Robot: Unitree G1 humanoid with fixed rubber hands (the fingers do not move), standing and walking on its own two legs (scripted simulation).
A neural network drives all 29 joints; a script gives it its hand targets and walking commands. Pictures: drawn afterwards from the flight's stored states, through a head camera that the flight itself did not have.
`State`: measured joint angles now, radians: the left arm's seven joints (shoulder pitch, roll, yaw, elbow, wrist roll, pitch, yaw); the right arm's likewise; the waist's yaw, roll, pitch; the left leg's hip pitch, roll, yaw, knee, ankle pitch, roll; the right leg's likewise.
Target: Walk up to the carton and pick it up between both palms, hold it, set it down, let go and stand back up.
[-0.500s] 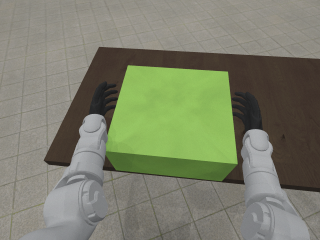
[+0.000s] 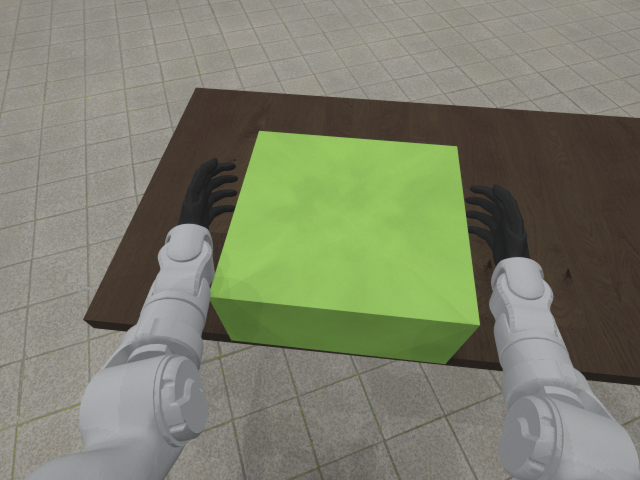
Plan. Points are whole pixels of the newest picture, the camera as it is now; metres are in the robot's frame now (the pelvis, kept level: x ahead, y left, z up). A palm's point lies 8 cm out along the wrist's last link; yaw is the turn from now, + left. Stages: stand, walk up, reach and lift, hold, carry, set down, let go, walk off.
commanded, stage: set down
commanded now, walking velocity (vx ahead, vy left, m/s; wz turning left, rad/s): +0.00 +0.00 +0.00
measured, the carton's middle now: (346, 241) +0.46 -0.02 -0.01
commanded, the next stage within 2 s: none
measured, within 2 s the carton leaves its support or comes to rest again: neither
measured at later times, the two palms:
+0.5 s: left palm (154, 247) +0.41 +0.24 +0.04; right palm (528, 244) +0.41 -0.25 +0.04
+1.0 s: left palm (144, 206) +0.43 +0.23 +0.10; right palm (577, 222) +0.41 -0.28 +0.10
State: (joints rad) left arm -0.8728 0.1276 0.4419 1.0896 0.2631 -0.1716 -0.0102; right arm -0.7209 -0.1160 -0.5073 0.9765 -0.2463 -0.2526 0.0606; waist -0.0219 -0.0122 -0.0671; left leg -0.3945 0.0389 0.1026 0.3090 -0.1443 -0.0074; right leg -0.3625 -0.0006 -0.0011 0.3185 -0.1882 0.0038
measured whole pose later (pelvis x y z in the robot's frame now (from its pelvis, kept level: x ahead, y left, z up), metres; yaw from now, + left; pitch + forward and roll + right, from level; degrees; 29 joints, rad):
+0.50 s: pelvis -0.04 -0.01 -0.03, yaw +1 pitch +26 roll -2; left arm -1.10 0.37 -0.19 1.55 -0.36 -0.39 0.03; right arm -1.03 -0.43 0.21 1.47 0.53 -0.34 0.05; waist -0.01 -0.01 -0.25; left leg -0.89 0.08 0.05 0.62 -0.19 -0.01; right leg -0.82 0.02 -0.04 0.59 -0.23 -0.01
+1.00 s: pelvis -0.06 -0.01 -0.03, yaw +0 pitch +25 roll -1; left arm -1.21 0.43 -0.30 1.43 -0.47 -0.17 0.03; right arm -1.08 -0.56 0.23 1.36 0.60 -0.15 0.11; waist -0.02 -0.01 -0.26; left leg -0.87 0.07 0.06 0.60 -0.17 0.00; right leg -0.82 0.02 -0.03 0.59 -0.21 -0.01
